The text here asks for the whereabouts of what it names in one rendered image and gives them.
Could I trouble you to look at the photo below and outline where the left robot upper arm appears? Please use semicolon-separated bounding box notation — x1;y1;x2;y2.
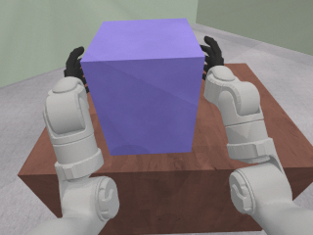
26;176;120;235

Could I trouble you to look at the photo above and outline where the robot left forearm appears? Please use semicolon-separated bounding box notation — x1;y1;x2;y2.
42;76;104;214

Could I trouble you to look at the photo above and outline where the robot left hand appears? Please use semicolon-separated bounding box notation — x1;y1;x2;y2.
64;46;89;93

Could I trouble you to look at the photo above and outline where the robot right forearm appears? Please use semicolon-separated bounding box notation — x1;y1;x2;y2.
203;66;292;199

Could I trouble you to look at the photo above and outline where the robot right hand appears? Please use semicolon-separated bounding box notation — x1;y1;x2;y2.
200;36;224;80

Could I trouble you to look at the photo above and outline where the pedestal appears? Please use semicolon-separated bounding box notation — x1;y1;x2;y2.
18;63;313;235

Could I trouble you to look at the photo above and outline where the carton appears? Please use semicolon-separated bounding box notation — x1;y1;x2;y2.
80;18;205;156

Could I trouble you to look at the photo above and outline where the right robot upper arm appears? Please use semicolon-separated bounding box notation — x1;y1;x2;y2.
229;163;313;235

